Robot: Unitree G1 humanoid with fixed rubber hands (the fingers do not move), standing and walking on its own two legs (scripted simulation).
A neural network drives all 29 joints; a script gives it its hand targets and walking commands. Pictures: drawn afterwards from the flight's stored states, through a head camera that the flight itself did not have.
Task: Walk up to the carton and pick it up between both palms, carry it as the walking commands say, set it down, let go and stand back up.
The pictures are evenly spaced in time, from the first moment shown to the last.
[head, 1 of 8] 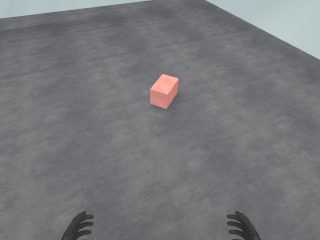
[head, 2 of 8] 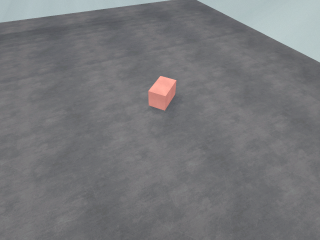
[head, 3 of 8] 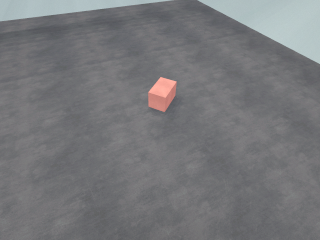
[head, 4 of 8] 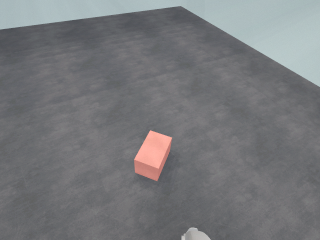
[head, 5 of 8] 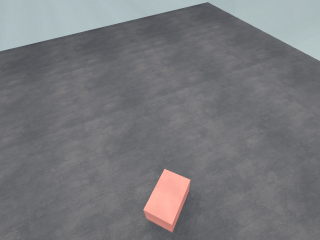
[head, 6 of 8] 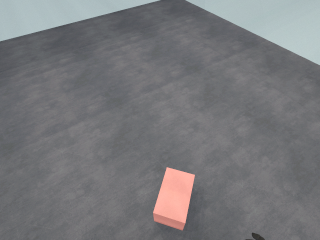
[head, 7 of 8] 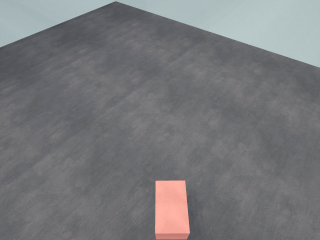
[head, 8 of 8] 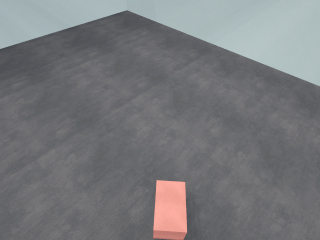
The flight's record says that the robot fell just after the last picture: no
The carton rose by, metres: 0.00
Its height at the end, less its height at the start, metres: +0.00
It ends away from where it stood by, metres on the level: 0.00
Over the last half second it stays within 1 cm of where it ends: yes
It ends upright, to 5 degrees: yes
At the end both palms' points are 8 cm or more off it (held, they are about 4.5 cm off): yes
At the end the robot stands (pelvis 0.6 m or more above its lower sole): yes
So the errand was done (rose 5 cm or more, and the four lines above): no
